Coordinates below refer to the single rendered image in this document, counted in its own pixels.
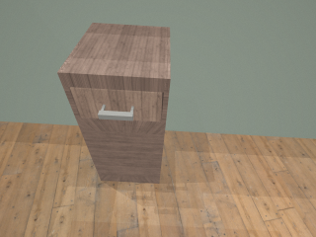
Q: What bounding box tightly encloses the handle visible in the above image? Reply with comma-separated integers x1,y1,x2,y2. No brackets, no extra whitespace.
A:
98,105,134,121

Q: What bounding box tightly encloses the drawer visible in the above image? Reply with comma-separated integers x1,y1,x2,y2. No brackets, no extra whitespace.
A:
70,87,163,121

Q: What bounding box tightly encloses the cabinet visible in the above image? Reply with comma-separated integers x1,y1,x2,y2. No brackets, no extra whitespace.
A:
57,23,171,184

